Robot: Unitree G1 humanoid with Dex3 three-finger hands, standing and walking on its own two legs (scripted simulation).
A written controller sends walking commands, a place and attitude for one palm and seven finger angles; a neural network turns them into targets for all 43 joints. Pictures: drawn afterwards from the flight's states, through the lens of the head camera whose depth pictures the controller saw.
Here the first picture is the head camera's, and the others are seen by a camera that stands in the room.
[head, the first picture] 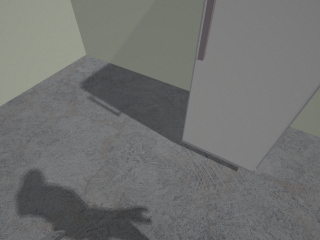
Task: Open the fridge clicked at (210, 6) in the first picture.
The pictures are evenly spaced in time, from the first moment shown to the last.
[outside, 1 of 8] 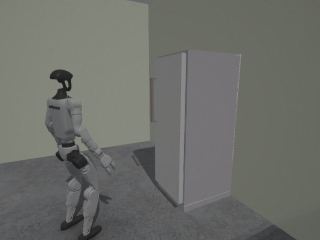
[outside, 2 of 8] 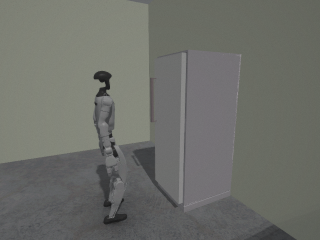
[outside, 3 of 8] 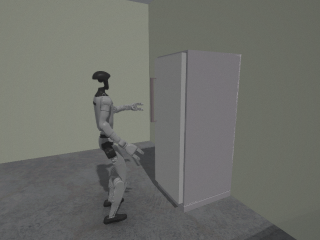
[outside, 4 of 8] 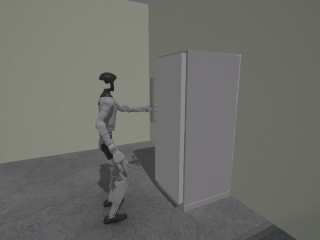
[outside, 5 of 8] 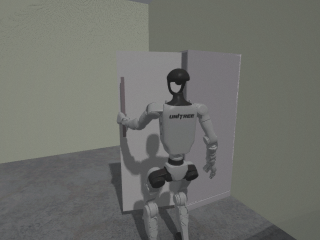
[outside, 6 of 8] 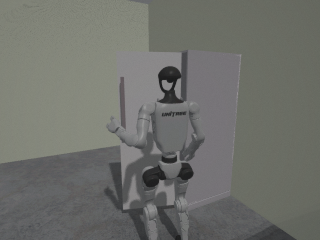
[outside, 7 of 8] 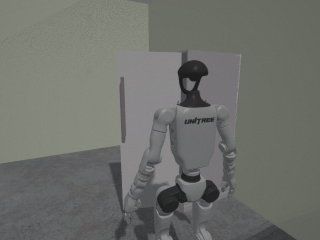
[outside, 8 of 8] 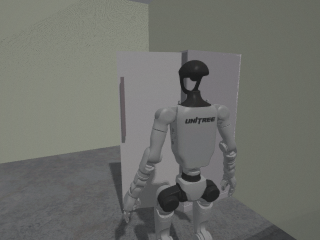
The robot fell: no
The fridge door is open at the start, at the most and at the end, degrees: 0 79 72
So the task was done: yes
